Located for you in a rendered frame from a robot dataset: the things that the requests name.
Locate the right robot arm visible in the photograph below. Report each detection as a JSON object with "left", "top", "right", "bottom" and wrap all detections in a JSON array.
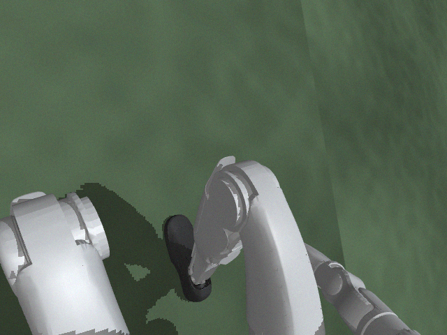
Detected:
[{"left": 314, "top": 260, "right": 421, "bottom": 335}]

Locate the right robot hand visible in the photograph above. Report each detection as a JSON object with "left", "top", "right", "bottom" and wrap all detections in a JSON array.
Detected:
[{"left": 304, "top": 243, "right": 331, "bottom": 273}]

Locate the right robot foot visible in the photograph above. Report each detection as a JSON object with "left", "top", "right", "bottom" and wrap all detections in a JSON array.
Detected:
[{"left": 164, "top": 214, "right": 212, "bottom": 302}]

